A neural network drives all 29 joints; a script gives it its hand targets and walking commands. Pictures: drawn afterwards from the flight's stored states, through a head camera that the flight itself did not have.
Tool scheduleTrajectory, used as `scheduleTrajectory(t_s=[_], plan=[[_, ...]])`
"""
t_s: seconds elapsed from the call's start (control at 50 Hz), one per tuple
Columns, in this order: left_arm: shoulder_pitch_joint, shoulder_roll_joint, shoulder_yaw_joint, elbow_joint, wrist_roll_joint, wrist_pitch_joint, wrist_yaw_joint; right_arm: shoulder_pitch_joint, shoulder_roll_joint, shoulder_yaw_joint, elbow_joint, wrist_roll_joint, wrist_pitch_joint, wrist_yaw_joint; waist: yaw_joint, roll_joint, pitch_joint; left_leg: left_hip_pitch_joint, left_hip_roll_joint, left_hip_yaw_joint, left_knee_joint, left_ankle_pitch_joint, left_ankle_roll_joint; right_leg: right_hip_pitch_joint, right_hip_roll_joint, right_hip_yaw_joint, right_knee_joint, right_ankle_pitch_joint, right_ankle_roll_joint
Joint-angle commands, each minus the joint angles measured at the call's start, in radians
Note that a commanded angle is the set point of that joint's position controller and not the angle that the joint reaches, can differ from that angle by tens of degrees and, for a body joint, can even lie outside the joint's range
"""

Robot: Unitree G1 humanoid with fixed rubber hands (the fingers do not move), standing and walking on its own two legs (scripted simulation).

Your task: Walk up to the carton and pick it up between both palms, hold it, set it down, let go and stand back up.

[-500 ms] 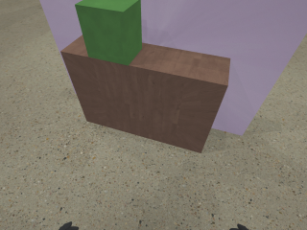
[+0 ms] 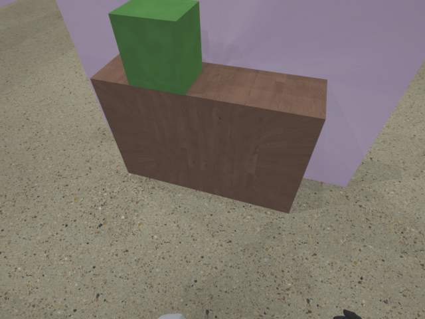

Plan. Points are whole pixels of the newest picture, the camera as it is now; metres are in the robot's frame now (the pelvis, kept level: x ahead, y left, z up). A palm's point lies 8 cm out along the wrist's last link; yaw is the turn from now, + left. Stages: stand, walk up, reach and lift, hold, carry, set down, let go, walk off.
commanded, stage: walk up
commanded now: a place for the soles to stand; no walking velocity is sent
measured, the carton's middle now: (161, 45) +1.07 +0.24 +0.02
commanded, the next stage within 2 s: none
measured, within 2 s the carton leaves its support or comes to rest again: neither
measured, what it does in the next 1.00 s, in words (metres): walks ahead: left foot, then right foot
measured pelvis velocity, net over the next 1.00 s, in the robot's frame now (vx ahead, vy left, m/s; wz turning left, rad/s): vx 0.33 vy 0.24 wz -0.20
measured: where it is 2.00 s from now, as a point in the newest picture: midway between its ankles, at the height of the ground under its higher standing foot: (136, 238)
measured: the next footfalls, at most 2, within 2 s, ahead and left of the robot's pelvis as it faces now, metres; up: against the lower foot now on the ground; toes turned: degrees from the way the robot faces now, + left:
left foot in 0.20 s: +0.16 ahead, +0.24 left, +0.00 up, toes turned +1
right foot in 0.60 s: +0.31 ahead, +0.04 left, +0.00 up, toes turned -12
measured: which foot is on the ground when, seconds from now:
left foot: up 0.00-0.18, down 0.20-0.62, up 0.64-1.00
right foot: down 0.00-0.18, up 0.20-0.58, down 0.60-1.00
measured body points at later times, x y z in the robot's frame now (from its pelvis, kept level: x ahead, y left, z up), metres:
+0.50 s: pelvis +0.14 +0.15 -0.01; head +0.15 +0.14 +0.44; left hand +0.33 +0.38 -0.10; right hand +0.09 -0.12 -0.14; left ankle +0.12 +0.23 -0.74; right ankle +0.23 +0.02 -0.69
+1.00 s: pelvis +0.33 +0.24 -0.02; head +0.35 +0.22 +0.43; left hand +0.42 +0.52 -0.12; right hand +0.41 -0.04 -0.12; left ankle +0.48 +0.39 -0.71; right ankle +0.27 +0.05 -0.74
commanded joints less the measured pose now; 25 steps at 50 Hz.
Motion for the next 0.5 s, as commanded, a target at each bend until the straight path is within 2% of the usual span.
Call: scheduleTrajectory(t_s=[0.0,0.06,0.08,0.1,0.12,0.14,0.16,0.18,0.2,0.22,0.24,0.26,0.28,0.3,0.36,0.4,0.44,0.48], plan=[[-0.068,0.215,0.080,-0.050,-0.009,-0.038,0.014,-0.076,-0.034,-0.023,-0.133,0.018,-0.021,0.030,-0.008,-0.223,0.054,-0.120,0.072,-0.049,-0.026,0.109,-0.033,-0.015,-0.176,0.230,-0.283,-0.257,-0.136],[-0.099,0.231,0.087,-0.061,-0.016,-0.035,0.005,-0.058,-0.027,-0.029,-0.136,0.025,-0.017,0.033,-0.026,-0.269,0.066,0.057,0.083,-0.048,-0.135,0.111,-0.016,-0.176,-0.162,0.163,-0.249,-0.285,-0.121],[-0.123,0.239,0.090,-0.075,-0.014,-0.031,0.000,-0.016,-0.030,-0.034,-0.124,0.027,-0.019,0.028,-0.049,-0.272,0.062,0.161,0.080,-0.036,-0.178,0.112,-0.003,-0.242,-0.160,0.148,-0.211,-0.287,-0.115],[-0.140,0.236,0.088,-0.087,-0.008,-0.024,-0.006,0.055,-0.043,-0.042,-0.098,0.029,-0.024,0.019,-0.082,-0.245,0.045,0.284,0.063,0.001,-0.213,0.133,0.002,-0.297,-0.151,0.138,-0.155,-0.303,-0.108],[-0.153,0.220,0.081,-0.095,-0.004,-0.015,-0.009,0.150,-0.066,-0.053,-0.063,0.030,-0.030,0.007,-0.131,-0.166,0.025,0.416,0.036,0.053,-0.274,0.185,0.002,-0.351,-0.129,0.117,-0.054,-0.334,-0.098],[-0.111,0.159,0.061,-0.100,0.003,-0.005,-0.008,0.253,-0.115,-0.071,-0.020,0.026,-0.039,-0.009,-0.170,-0.001,-0.021,0.537,-0.003,0.067,-0.299,0.126,0.005,-0.399,-0.062,0.069,0.162,-0.357,-0.069],[-0.050,0.076,0.030,-0.102,0.001,0.002,-0.012,0.353,-0.163,-0.081,0.009,0.018,-0.047,-0.021,-0.218,0.210,-0.072,0.611,0.045,-0.008,-0.354,-0.012,0.019,-0.470,0.039,-0.034,0.482,-0.375,-0.037],[-0.050,0.004,-0.006,-0.160,-0.003,0.004,-0.014,0.379,-0.214,-0.061,-0.012,-0.004,-0.061,-0.036,-0.220,0.364,-0.028,0.519,0.273,-0.421,-0.518,-0.311,0.078,-0.601,0.109,0.028,0.751,-0.399,0.003],[0.034,0.054,0.018,-0.195,-0.024,0.012,0.001,0.209,-0.312,-0.072,-0.067,0.013,-0.058,-0.043,-0.107,0.338,0.010,0.380,0.432,-0.807,-0.803,-0.508,0.193,-0.615,0.064,0.044,0.814,-0.326,0.016],[-0.035,0.127,0.029,-0.200,-0.014,0.018,0.008,0.111,-0.297,-0.069,-0.074,0.042,-0.058,-0.046,-0.090,0.237,0.103,0.255,0.450,-0.879,-0.902,-0.604,0.230,-0.592,0.003,0.071,0.861,-0.243,0.015],[-0.083,0.150,0.040,-0.189,-0.013,0.022,0.007,0.066,-0.238,-0.048,-0.065,0.050,-0.061,-0.045,-0.069,0.166,0.192,0.190,0.413,-0.767,-0.870,-0.536,0.219,-0.597,-0.024,0.060,0.866,-0.144,0.019],[-0.073,0.152,0.044,-0.164,-0.023,0.027,0.004,0.042,-0.196,-0.038,-0.060,0.040,-0.056,-0.048,-0.051,0.114,0.231,0.156,0.367,-0.594,-0.794,-0.421,0.210,-0.571,-0.053,0.021,0.828,-0.084,0.026],[-0.050,0.162,0.051,-0.140,-0.042,0.029,-0.003,0.021,-0.150,-0.026,-0.052,0.027,-0.050,-0.050,-0.040,0.068,0.224,0.121,0.303,-0.416,-0.737,-0.306,0.191,-0.497,-0.051,0.012,0.736,-0.051,0.028],[-0.029,0.147,0.053,-0.138,-0.052,0.026,-0.012,0.017,-0.128,-0.016,-0.035,0.021,-0.051,-0.052,-0.034,0.068,0.208,0.090,0.276,-0.312,-0.712,-0.193,0.187,-0.431,-0.036,0.012,0.676,-0.038,0.032],[-0.049,0.105,0.048,-0.158,-0.055,0.018,-0.032,0.065,-0.116,-0.008,0.011,0.021,-0.060,-0.051,-0.045,0.058,0.172,0.112,0.257,-0.201,-0.715,-0.061,0.206,-0.371,-0.014,-0.025,0.551,0.000,0.039],[-0.099,0.091,0.042,-0.181,-0.057,0.011,-0.036,0.089,-0.120,-0.009,0.027,0.021,-0.060,-0.050,-0.067,0.063,0.155,0.202,0.257,-0.153,-0.701,0.025,0.210,-0.390,-0.013,-0.053,0.415,0.043,0.034],[-0.165,0.076,0.037,-0.208,-0.056,0.001,-0.037,0.123,-0.118,-0.005,0.039,0.024,-0.058,-0.047,-0.097,0.059,0.121,0.260,0.235,-0.092,-0.653,0.167,0.189,-0.338,-0.003,-0.100,0.270,0.091,0.027],[-0.202,0.061,0.036,-0.227,-0.054,-0.006,-0.033,0.147,-0.129,-0.004,0.044,0.027,-0.051,-0.044,-0.111,0.056,0.079,0.266,0.221,-0.048,-0.590,0.278,0.172,-0.230,0.025,-0.151,0.183,0.121,0.019]])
